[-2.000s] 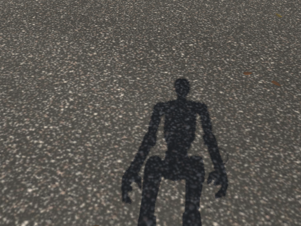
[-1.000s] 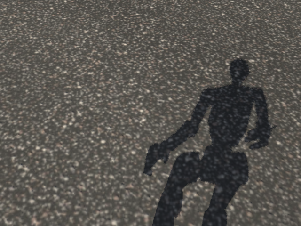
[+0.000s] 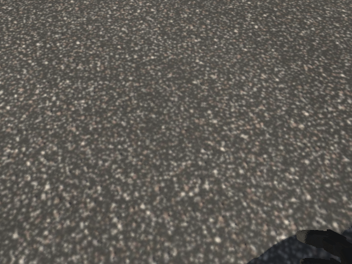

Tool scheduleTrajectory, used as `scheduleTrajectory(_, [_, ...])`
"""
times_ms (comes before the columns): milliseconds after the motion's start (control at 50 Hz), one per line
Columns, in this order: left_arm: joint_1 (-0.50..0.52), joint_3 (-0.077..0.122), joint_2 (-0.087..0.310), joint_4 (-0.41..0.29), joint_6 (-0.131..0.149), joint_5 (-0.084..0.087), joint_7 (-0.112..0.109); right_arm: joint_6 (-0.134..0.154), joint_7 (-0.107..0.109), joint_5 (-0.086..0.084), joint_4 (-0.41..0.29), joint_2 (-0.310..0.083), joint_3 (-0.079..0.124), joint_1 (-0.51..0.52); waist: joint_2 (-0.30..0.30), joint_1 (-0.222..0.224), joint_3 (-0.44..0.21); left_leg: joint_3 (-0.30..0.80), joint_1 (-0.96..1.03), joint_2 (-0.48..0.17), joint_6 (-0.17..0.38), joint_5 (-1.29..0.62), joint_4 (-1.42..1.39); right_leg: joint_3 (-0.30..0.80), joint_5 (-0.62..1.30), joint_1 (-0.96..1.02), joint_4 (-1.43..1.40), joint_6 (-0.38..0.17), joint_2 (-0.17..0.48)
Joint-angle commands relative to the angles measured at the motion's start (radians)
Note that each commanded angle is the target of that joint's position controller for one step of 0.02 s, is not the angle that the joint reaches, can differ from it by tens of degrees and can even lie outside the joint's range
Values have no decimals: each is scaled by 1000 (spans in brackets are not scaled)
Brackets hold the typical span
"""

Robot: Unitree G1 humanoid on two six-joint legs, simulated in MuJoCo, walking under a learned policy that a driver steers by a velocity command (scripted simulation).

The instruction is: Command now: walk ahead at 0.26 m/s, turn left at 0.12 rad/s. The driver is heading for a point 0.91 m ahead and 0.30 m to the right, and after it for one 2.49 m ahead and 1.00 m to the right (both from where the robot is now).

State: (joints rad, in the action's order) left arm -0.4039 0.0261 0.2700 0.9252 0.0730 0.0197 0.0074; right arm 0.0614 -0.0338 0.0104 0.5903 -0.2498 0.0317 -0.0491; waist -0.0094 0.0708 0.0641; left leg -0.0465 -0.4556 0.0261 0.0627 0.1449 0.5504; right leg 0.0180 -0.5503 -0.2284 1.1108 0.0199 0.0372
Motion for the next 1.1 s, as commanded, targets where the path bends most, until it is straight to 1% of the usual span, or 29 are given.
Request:
scheduleTrajectory(20, [78,32,131,-109,21,0,-14,4,13,-14,19,-120,43,-176,-23,-103,-208,286,523,-296,222,-746,-155,42,61,-425,106,11,66])
scheduleTrajectory(60, [15,31,91,-92,-14,-8,-21,11,7,-2,30,-107,40,-113,-39,-31,-174,204,312,-257,210,-705,-247,32,141,-260,32,28,74])
scheduleTrajectory(100, [-34,23,47,-76,-39,-10,-26,25,5,9,53,-94,38,-61,-65,11,-167,109,200,-244,211,-723,-280,19,201,-169,-87,52,66])
scheduleTrajectory(180, [89,23,68,-123,-53,-19,-25,22,25,18,109,-138,50,-60,-107,-28,-150,20,174,-237,180,-584,-304,8,403,-134,-288,44,57])
scheduleTrajectory(240, [179,38,111,-178,-65,-12,-16,-3,44,8,136,-171,60,-74,-90,-55,-116,41,222,-284,178,-401,-310,13,387,-190,-324,27,59])
scheduleTrajectory(320, [216,55,122,-234,-82,-16,2,-35,61,-21,155,-190,69,-66,-85,-58,-89,67,289,-332,151,-267,-224,-12,277,-216,-401,-12,47])
scheduleTrajectory(360, [183,61,110,-232,-83,-12,10,-46,65,-39,162,-192,73,-75,-65,-46,-111,50,282,-307,103,-66,-153,-64,325,-121,-525,-55,7])
scheduleTrajectory(380, [139,75,133,-220,-81,-10,7,-47,65,-36,172,-165,68,-108,-25,-43,-121,22,238,-264,64,102,-70,-49,337,-35,-580,-88,-9])
scheduleTrajectory(400, [66,104,223,-210,-78,-2,-6,-44,60,-9,158,-102,50,-112,191,-44,-131,-88,103,-160,-7,257,212,179,394,75,-684,-160,130])
scheduleTrajectory(420, [-2,119,305,-219,-61,-6,-2,-28,54,7,87,-80,40,-33,364,-10,-125,-56,-271,40,-65,532,476,647,199,248,-830,-366,306])
scheduleTrajectory(440, [-27,97,237,-229,-34,-19,8,-9,41,-13,89,-124,50,0,239,19,-161,112,-363,-2,-50,517,604,716,89,291,-883,-387,323])
scheduleTrajectory(460, [14,86,195,-240,-14,-22,7,6,29,-35,91,-153,60,6,195,-5,-129,142,-391,-42,-26,411,607,640,60,266,-875,-343,294])
scheduleTrajectory(480, [54,83,177,-255,-7,-13,3,14,28,-30,110,-158,64,0,114,-24,-114,140,-369,-72,-21,323,575,557,60,227,-869,-298,254])
scheduleTrajectory(500, [81,77,164,-263,-10,-3,-3,20,30,-13,114,-163,68,15,89,-32,-97,137,-348,-87,-27,246,505,504,107,196,-880,-274,229])
scheduleTrajectory(540, [84,74,160,-276,-13,-9,-17,29,27,-4,118,-143,67,31,102,-44,-101,119,-257,-76,-48,124,403,417,251,155,-903,-254,171])
scheduleTrajectory(600, [49,84,180,-279,-12,-6,-33,35,25,-7,120,-112,59,58,91,-36,-109,108,-203,-44,-85,19,235,332,409,155,-894,-246,132])
scheduleTrajectory(660, [18,91,188,-275,-18,-1,-38,36,21,-14,108,-93,49,107,123,-15,-81,115,-157,-26,-109,-50,94,319,375,122,-893,-237,115])
scheduleTrajectory(760, [-10,96,193,-267,-32,6,-36,55,8,-25,77,-112,47,169,136,9,-52,124,-68,-8,-109,-66,-35,372,343,85,-852,-230,118])
scheduleTrajectory(800, [3,96,190,-270,-37,6,-35,67,5,-28,79,-136,56,141,155,-11,-61,121,11,1,-95,-36,-67,411,365,80,-818,-218,122])
scheduleTrajectory(840, [32,90,166,-279,-44,9,-36,77,7,-27,105,-155,68,49,165,-64,-83,104,150,2,-66,-46,-135,422,377,59,-747,-190,94])
scheduleTrajectory(860, [50,79,135,-290,-43,5,-36,79,14,-20,127,-179,82,-40,154,-108,-127,120,302,-36,-40,-46,-148,394,394,1,-656,-159,53])
scheduleTrajectory(880, [70,57,74,-311,-39,-10,-34,80,23,-6,147,-233,98,-199,47,-178,-239,279,534,-200,25,40,-149,302,317,-126,-391,-115,-13])
scheduleTrajectory(900, [-13,41,24,-357,-26,9,-35,64,23,6,173,-323,117,-296,-265,-135,-319,707,776,-410,175,283,-244,169,-36,-450,-95,-58,-140])
scheduleTrajectory(920, [-48,57,121,-332,-22,27,-37,62,18,-14,175,-256,104,-269,-243,-130,-248,822,739,-449,201,469,-290,168,-33,-588,71,-42,-61])
scheduleTrajectory(940, [24,71,174,-323,-26,22,-35,58,20,-19,158,-181,84,-228,-157,-146,-142,673,644,-403,164,423,-291,162,57,-614,122,-38,-20])
scheduleTrajectory(960, [64,74,171,-321,-30,11,-34,52,22,-13,151,-149,72,-187,-103,-134,-93,533,555,-352,131,288,-299,138,132,-584,120,-33,10])
scheduleTrajectory(1000, [112,74,143,-338,-32,3,-22,47,26,-1,160,-114,58,-151,-96,-108,-46,369,436,-291,103,85,-332,128,222,-532,72,-32,55])
scheduleTrajectory(1040, [125,64,101,-355,-38,11,-10,52,28,-4,175,-121,60,-159,-108,-100,-42,270,395,-272,107,-24,-363,99,260,-516,45,-27,71])
scheduleTrajectory(1100, [176,47,66,-384,-35,1,-7,58,24,-8,206,-155,65,-192,-72,-100,-34,188,381,-272,139,-180,-389,92,327,-530,-72,-13,63])
